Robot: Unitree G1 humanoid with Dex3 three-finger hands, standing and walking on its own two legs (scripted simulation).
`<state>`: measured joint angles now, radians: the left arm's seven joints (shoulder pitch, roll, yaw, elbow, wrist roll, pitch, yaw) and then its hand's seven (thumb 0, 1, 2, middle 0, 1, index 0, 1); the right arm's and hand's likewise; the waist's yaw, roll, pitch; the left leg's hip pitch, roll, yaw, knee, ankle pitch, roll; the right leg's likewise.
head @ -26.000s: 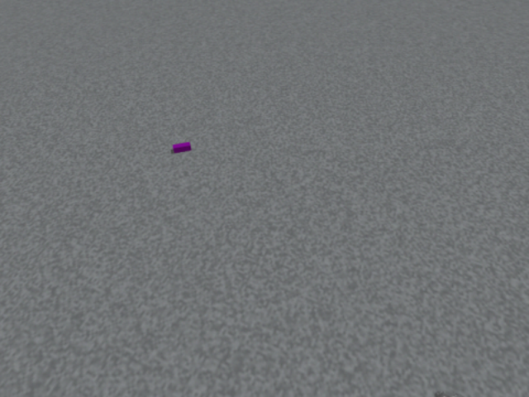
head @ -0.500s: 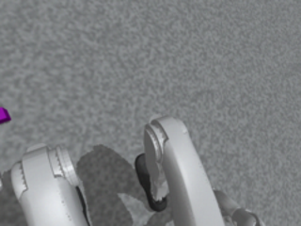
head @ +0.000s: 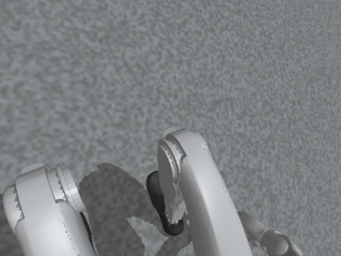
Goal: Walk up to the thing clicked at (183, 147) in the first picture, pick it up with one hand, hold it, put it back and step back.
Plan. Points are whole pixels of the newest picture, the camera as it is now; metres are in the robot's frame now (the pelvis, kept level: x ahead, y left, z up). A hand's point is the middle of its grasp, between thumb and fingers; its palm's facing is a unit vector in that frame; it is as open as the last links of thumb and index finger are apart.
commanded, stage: rest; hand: left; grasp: from above
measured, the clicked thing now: out of the picture +0.40 +0.34 -0.27
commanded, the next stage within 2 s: open in 0.12 s
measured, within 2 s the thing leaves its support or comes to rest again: neither
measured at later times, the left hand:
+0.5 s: hand out of the picture +0.39 +0.33 -0.24, palm faces -0.41 -0.19 -0.89, open 7.2 cm
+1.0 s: hand out of the picture +0.38 +0.33 -0.24, palm faces -0.42 -0.20 -0.89, open 11.2 cm
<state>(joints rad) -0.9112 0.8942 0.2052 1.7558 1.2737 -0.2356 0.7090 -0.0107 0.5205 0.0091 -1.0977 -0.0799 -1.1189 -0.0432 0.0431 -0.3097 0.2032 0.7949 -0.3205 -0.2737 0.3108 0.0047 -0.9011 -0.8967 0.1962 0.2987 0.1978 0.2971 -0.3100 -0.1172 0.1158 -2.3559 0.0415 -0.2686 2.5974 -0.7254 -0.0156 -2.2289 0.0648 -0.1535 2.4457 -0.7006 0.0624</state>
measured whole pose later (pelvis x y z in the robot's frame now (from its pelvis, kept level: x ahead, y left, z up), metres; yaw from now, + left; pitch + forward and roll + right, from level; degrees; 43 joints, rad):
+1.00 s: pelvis -0.01 +0.00 +0.00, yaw -1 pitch +24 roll -14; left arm -0.92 0.92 0.16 1.78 1.25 -0.23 0.73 0.00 -0.05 0.61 -0.65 -0.81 -0.47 -0.65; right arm 0.03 -0.33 0.26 0.76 -0.32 -0.31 0.32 0.00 -0.89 -0.90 0.20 0.30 0.20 0.30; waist -0.32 -0.14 0.15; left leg -2.33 0.04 -0.28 2.59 -0.71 -0.01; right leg -2.19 0.07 -0.17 2.42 -0.68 0.07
